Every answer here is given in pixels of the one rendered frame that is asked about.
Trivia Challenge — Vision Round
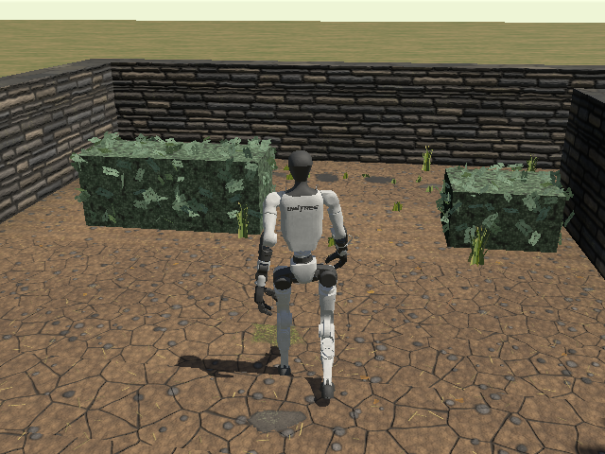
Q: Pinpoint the robot right upper arm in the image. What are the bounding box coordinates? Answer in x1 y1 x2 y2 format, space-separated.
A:
320 190 346 240

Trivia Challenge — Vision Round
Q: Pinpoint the robot right hand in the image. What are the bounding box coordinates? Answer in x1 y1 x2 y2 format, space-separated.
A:
325 251 347 269

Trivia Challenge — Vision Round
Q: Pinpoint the left robot forearm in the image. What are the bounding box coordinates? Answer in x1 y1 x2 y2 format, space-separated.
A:
254 232 273 287

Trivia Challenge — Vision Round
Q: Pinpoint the robot left hand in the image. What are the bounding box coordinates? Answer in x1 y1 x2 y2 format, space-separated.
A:
254 286 278 316

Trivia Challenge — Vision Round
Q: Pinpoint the robot left upper arm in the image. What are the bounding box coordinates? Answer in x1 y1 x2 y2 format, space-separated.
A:
263 191 282 247

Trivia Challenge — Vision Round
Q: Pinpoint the robot head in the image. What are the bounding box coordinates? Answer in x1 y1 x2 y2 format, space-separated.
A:
285 150 318 197

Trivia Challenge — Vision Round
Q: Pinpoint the right robot forearm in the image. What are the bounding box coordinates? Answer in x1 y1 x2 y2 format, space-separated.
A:
335 225 348 256

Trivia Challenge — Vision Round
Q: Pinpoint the robot left thigh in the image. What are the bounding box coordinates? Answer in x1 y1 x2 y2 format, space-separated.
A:
273 266 292 329

